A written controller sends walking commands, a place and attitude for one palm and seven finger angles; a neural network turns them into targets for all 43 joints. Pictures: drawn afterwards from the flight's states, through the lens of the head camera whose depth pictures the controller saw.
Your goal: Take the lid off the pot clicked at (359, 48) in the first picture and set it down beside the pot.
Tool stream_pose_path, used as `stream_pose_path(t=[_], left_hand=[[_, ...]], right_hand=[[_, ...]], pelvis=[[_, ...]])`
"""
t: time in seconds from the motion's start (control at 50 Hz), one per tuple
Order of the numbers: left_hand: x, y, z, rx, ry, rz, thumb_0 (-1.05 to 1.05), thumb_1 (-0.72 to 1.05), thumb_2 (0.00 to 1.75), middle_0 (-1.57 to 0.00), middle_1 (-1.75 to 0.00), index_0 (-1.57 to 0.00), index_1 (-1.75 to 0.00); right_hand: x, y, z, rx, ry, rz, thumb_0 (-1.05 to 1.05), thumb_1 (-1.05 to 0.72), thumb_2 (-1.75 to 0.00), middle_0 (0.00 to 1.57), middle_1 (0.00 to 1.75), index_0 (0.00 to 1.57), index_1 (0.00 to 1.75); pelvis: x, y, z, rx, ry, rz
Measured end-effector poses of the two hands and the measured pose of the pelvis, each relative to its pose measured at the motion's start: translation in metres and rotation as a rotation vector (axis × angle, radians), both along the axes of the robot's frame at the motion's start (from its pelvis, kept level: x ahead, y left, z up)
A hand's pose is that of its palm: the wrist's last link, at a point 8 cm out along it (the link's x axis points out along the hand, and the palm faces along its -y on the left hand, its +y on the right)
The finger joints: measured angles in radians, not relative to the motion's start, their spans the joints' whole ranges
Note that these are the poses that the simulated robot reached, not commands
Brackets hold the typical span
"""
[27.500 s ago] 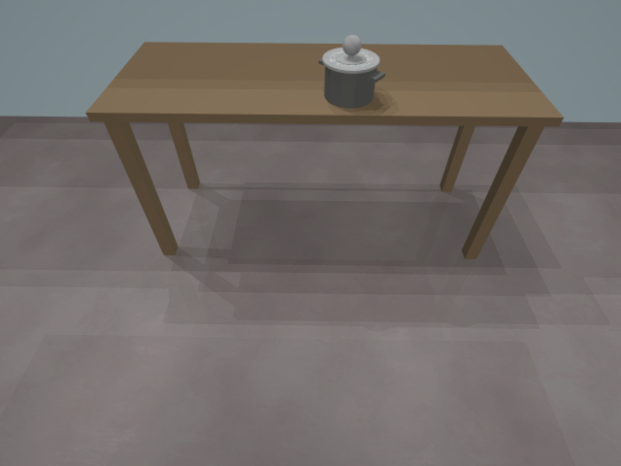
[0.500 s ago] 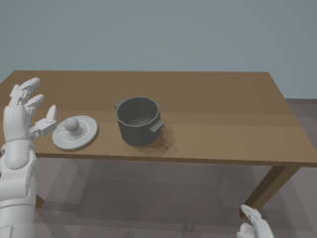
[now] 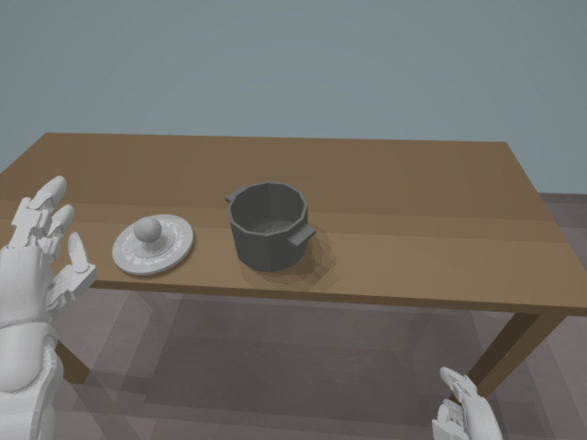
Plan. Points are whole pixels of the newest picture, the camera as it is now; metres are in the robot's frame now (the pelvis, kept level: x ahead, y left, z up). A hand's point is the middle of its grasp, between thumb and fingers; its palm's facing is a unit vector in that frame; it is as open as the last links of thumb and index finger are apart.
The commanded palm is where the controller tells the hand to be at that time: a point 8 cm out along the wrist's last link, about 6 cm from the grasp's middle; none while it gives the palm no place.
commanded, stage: draw the hand back to the body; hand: left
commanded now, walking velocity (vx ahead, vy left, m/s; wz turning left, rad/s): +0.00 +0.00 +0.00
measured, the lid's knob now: (147, 229) +0.49 +0.36 -0.04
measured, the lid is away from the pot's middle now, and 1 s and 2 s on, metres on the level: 0.25 0.25 0.25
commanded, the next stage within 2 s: step back with the hand held close in 0.48 s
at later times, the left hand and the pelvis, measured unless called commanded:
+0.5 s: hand (53, 328) +0.17 +0.26 +0.16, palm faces +0.41 -0.84 -0.36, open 7.5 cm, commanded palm +0.12 +0.30 +0.17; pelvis +0.00 +0.02 +0.00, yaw +1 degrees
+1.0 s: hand (38, 351) +0.16 +0.27 +0.15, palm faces +0.25 -0.83 -0.50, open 7.4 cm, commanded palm +0.10 +0.32 +0.17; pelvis -0.03 +0.04 -0.01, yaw +0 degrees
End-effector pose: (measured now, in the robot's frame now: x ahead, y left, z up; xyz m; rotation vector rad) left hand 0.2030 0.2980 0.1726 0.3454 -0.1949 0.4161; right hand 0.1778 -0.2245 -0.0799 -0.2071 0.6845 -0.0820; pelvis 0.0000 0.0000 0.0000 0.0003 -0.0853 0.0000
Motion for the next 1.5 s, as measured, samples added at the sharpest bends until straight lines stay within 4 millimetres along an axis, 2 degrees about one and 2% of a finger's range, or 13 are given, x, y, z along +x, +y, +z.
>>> stream_pose_path(t=[0.4, 0.6, 0.68, 0.74, 0.86, 0.94, 1.12, 1.32, 1.5], left_hand=[[-0.064, -0.001, 0.001, 0.067, 0.044, -0.026, 0.02, 0.89, 0.90, -0.21, -0.30, -0.21, -0.30], [-0.070, 0.004, 0.001, 0.065, 0.033, -0.009, 0.01, 0.89, 0.90, -0.21, -0.30, -0.21, -0.30], [-0.068, 0.012, 0.015, 0.144, -0.011, -0.015, 0.02, 0.89, 0.90, -0.21, -0.30, -0.21, -0.30], [-0.067, 0.014, 0.016, 0.170, -0.009, -0.037, 0.01, 0.89, 0.90, -0.21, -0.30, -0.21, -0.30], [-0.067, 0.010, -0.004, 0.160, 0.100, -0.124, 0.01, 0.89, 0.90, -0.20, -0.30, -0.21, -0.30], [-0.073, 0.014, -0.008, 0.182, 0.131, -0.148, 0.01, 0.89, 0.90, -0.21, -0.30, -0.21, -0.30], [-0.102, 0.020, 0.003, 0.229, 0.059, -0.137, 0.01, 0.88, 0.90, -0.21, -0.30, -0.21, -0.30], [-0.132, 0.029, -0.004, 0.197, -0.009, -0.106, 0.01, 0.88, 0.90, -0.21, -0.30, -0.21, -0.30], [-0.149, 0.031, -0.002, 0.261, -0.042, -0.109, 0.01, 0.88, 0.90, -0.21, -0.30, -0.21, -0.30]], right_hand=[[0.006, 0.030, 0.009, 0.007, -0.052, 0.045, 0.01, -0.91, -0.90, 0.20, 0.30, 0.20, 0.30], [0.006, 0.040, 0.010, 0.008, -0.064, 0.065, 0.01, -0.91, -0.90, 0.20, 0.30, 0.20, 0.30], [0.004, 0.040, 0.010, 0.005, -0.042, 0.068, 0.01, -0.91, -0.90, 0.20, 0.30, 0.20, 0.30], [-0.002, 0.035, 0.008, -0.003, -0.013, 0.047, 0.01, -0.91, -0.90, 0.21, 0.30, 0.20, 0.30], [-0.020, 0.024, 0.005, -0.036, 0.045, -0.029, 0.01, -0.91, -0.90, 0.20, 0.30, 0.20, 0.30], [-0.035, 0.022, 0.004, -0.053, 0.073, -0.060, 0.01, -0.91, -0.90, 0.20, 0.30, 0.20, 0.30], [-0.064, 0.032, 0.000, -0.039, 0.054, -0.067, 0.01, -0.91, -0.90, 0.20, 0.30, 0.20, 0.30], [-0.094, 0.041, -0.002, -0.065, 0.043, -0.059, 0.01, -0.91, -0.90, 0.21, 0.30, 0.20, 0.30], [-0.107, 0.043, -0.004, -0.069, 0.010, -0.035, 0.01, -0.91, -0.90, 0.21, 0.30, 0.20, 0.30]], pelvis=[[-0.001, 0.018, -0.001, -0.009, -0.009, 0.006], [-0.005, 0.021, -0.001, -0.010, -0.013, 0.011], [-0.008, 0.022, -0.002, -0.022, 0.010, 0.017], [-0.010, 0.025, -0.003, -0.026, 0.035, 0.013], [-0.016, 0.035, -0.004, -0.020, 0.066, 0.003], [-0.025, 0.039, -0.006, -0.018, 0.074, 0.001], [-0.051, 0.043, -0.013, -0.031, 0.074, 0.007], [-0.075, 0.049, -0.018, -0.062, 0.074, 0.021], [-0.094, 0.047, -0.024, -0.055, 0.064, 0.037]])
